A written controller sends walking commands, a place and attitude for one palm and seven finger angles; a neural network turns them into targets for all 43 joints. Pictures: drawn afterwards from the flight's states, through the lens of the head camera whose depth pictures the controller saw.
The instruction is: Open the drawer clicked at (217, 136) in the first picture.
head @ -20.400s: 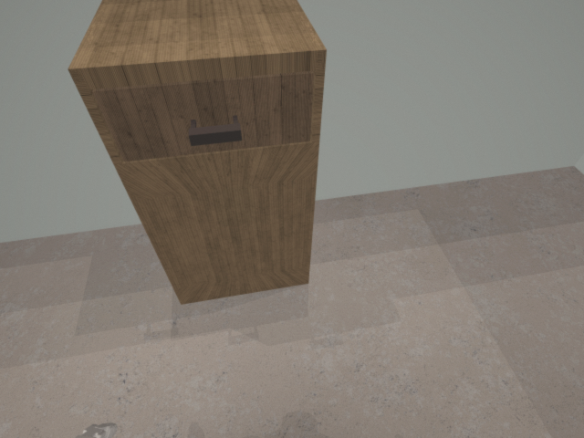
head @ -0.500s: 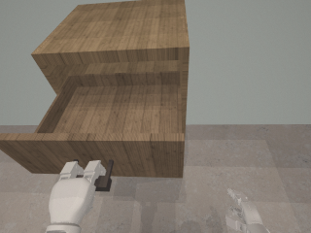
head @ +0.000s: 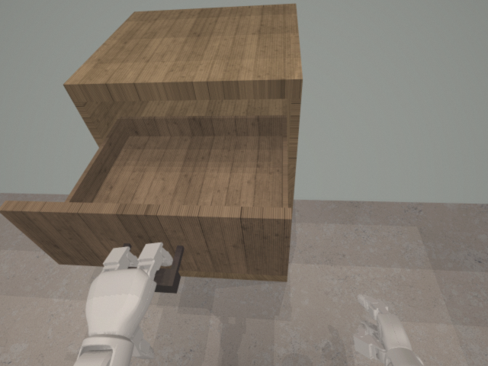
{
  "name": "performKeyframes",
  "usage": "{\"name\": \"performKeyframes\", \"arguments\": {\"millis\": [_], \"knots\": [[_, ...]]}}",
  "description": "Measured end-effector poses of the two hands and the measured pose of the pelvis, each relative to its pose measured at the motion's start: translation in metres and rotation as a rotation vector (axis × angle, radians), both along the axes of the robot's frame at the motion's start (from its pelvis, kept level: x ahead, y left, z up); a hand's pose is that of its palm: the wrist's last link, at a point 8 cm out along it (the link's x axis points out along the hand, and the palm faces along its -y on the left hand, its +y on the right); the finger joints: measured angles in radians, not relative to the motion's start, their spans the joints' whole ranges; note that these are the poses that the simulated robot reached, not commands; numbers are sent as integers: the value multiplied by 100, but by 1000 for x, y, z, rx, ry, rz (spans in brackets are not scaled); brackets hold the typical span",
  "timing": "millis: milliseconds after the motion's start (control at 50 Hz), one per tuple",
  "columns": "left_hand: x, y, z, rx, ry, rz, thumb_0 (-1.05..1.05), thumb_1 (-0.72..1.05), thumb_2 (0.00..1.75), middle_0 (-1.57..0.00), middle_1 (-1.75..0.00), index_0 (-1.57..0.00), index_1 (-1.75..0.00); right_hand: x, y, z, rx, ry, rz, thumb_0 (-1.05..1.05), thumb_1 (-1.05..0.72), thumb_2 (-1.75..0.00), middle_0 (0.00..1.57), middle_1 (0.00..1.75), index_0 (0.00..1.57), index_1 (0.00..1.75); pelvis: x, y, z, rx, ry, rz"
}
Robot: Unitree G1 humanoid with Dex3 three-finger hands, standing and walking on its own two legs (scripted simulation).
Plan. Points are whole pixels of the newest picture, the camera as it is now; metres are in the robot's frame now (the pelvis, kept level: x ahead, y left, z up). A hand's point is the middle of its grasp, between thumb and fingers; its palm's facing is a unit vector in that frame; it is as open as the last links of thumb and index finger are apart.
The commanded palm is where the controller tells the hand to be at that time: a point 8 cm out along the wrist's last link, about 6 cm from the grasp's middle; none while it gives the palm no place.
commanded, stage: lift the hand off the handle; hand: left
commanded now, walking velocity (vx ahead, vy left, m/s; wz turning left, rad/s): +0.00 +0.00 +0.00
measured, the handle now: (147, 265) +0.25 +0.20 +0.05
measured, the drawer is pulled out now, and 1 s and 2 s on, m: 0.30 0.30 0.30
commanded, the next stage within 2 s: draw the hand back to the body in 1.56 s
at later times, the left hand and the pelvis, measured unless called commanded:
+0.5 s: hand (135, 287) +0.21 +0.20 +0.06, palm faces +0.12 -0.15 -0.98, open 13.8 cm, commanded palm +0.17 +0.20 +0.12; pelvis -0.01 +0.01 +0.01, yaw +0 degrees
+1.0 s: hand (119, 266) +0.22 +0.20 +0.12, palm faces +0.10 -0.17 -0.98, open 13.5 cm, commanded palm +0.18 +0.20 +0.19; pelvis +0.00 +0.02 +0.02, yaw +0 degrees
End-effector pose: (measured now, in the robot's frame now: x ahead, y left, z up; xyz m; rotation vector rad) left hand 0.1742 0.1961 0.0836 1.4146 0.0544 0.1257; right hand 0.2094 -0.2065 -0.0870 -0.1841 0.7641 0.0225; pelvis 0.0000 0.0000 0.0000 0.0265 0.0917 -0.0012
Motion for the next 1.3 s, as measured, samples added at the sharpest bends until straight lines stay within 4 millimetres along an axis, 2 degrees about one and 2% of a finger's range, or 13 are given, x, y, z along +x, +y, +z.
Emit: {"name": "performKeyframes", "arguments": {"millis": [200,340,520,680,820,1060,1300], "knots": [[0,0,-1,6,-12,0,0,-48,31,-35,-123,-32,-120,-11,0,-5,0,27,-15,1,-91,-90,20,30,20,30,-5,3,0,0,-1,0],[8,0,0,9,-16,4,0,-49,30,-36,-123,-32,-120,-14,6,-6,6,31,-17,1,-91,-90,20,30,20,30,-9,4,1,-1,-11,5],[9,6,32,-6,-62,33,0,-49,30,-35,-121,-32,-120,-8,14,4,34,3,-6,1,-91,-90,20,30,20,30,-7,7,7,-2,-43,-1],[6,13,49,-14,-44,27,0,-49,30,-33,-120,-32,-120,5,21,16,27,-25,30,1,-91,-90,20,30,20,30,-5,10,12,-8,-70,7],[12,8,70,-24,-82,-18,0,-49,30,-33,-120,-32,-120,15,31,23,45,-40,54,1,-91,-90,20,30,20,30,-2,14,15,-11,-83,8],[17,14,91,-9,-53,-43,0,-49,30,-37,-122,-38,-123,23,44,29,73,-46,75,1,-91,-90,20,30,20,30,-1,16,21,-15,-106,8],[23,20,139,-5,-167,-14,0,-49,30,-35,-121,-34,-120,24,43,34,89,-42,84,1,-91,-90,20,30,20,30,-4,17,25,-13,-126,10]]}}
